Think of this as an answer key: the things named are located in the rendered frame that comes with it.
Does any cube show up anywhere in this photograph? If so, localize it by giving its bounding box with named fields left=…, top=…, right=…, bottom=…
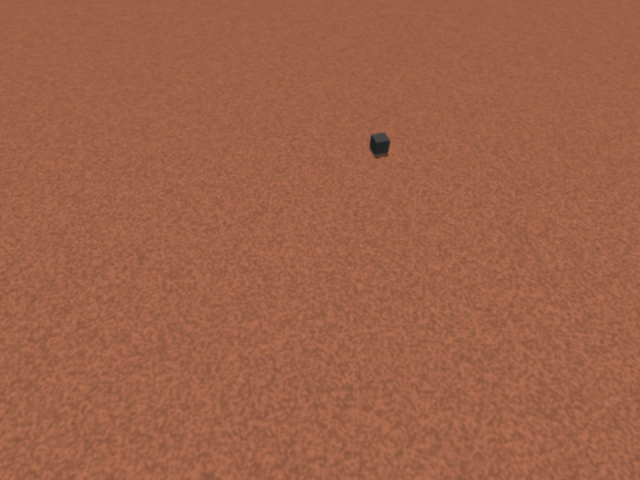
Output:
left=370, top=132, right=390, bottom=155

